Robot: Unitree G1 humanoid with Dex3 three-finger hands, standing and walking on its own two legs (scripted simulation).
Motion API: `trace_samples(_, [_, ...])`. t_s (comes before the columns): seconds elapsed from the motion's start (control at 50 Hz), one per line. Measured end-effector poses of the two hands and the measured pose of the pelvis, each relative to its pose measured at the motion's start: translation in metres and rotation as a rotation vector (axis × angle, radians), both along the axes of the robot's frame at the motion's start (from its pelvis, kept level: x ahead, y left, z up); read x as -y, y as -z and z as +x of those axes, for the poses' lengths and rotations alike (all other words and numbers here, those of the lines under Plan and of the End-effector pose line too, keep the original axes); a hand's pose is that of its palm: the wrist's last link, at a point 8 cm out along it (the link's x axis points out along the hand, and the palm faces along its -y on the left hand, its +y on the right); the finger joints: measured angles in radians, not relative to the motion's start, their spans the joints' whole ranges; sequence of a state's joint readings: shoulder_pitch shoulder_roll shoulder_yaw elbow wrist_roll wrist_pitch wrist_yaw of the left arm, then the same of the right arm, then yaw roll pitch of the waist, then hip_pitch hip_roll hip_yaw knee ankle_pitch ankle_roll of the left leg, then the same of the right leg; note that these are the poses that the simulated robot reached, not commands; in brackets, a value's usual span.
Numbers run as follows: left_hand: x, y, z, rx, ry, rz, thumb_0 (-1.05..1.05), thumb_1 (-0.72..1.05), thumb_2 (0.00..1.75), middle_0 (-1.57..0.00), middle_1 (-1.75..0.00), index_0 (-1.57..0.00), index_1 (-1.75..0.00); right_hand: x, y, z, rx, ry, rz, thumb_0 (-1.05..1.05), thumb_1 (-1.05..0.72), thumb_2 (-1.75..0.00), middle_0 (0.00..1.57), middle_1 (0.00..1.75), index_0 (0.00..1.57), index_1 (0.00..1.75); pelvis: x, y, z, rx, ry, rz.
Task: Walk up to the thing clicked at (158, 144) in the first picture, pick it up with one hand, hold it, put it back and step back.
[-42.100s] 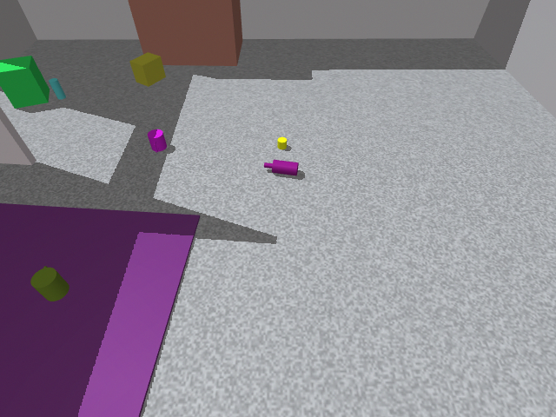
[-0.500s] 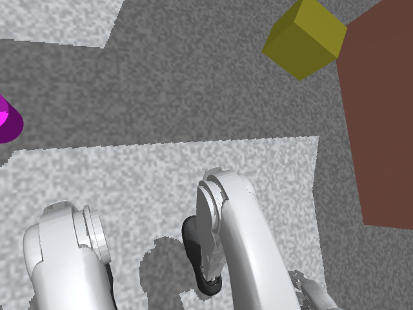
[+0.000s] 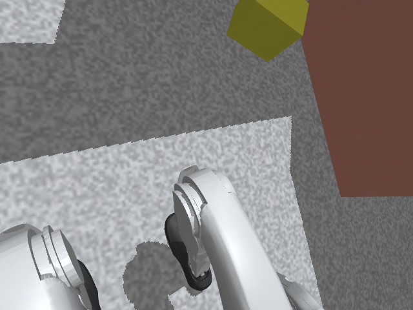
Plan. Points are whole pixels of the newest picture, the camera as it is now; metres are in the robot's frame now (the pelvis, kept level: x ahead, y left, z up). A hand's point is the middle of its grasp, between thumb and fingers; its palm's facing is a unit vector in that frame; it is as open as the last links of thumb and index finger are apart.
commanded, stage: rest palm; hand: left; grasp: from above
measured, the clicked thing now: out of the picture +0.48 +0.35 -0.26
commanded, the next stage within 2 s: close in 0.78 s
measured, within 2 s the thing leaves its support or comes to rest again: neither
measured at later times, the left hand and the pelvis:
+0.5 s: hand out of the picture +0.47 +0.33 -0.23, palm faces -0.43 -0.13 -0.89, open 13.6 cm; pelvis +0.00 +0.00 +0.00, yaw -1 degrees
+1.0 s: hand out of the picture +0.47 +0.33 -0.23, palm faces -0.44 -0.15 -0.89, open 13.1 cm; pelvis +0.00 +0.00 +0.00, yaw -2 degrees
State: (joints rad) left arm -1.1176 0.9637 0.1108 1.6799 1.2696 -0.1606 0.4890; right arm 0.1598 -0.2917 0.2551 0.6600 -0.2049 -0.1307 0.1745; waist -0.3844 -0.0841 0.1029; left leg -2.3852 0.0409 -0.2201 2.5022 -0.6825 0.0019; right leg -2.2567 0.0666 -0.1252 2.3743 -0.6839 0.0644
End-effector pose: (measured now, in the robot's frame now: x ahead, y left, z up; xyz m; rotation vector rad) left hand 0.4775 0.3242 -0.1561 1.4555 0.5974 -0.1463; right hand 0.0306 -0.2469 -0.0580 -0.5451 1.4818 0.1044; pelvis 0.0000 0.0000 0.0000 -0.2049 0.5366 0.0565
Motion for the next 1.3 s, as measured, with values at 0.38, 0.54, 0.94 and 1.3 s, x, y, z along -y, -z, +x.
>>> trace_samples(0.38, [-0.008, 0.016, -0.005, 0.01, 0.046, -0.025, 0.0, -0.5, 1.09, -0.11, -1.03, -0.09, -1.05, 0.013, -0.011, 0.017, -0.022, -0.088, -0.043, 0.0, -0.9, -0.9, 0.2, 0.3, 0.21, 0.3, 0.001, 0.002, 0.004, 0.021, 0.006, -0.017])
trace_samples(0.54, [-0.005, 0.016, -0.004, 0.022, 0.048, -0.013, 0.0, -0.48, 1.09, -0.11, -1.05, -0.1, -1.07, 0.006, -0.008, 0.031, 0.029, -0.116, -0.015, 0.0, -0.91, -0.9, 0.2, 0.3, 0.2, 0.3, -0.001, 0.001, 0.003, 0.023, 0.01, -0.022])
trace_samples(0.94, [-0.006, 0.019, 0.001, 0.011, -0.006, -0.01, 0.0, -0.44, 1.07, -0.1, -1.11, -0.12, -1.11, 0.001, -0.012, 0.006, -0.011, -0.089, -0.001, 0.0, -0.91, -0.9, 0.2, 0.3, 0.21, 0.3, -0.001, 0.002, 0.001, 0.036, 0.017, -0.028])
trace_samples(1.3, [-0.009, 0.016, -0.002, 0.015, 0.037, -0.017, 0.0, -0.31, 0.94, -0.2, -1.07, -0.24, -1.05, 0.003, -0.013, 0.018, 0.003, -0.122, -0.018, 0.0, -0.9, -0.9, 0.2, 0.3, 0.21, 0.3, -0.002, 0.001, 0.001, 0.039, 0.016, -0.029])
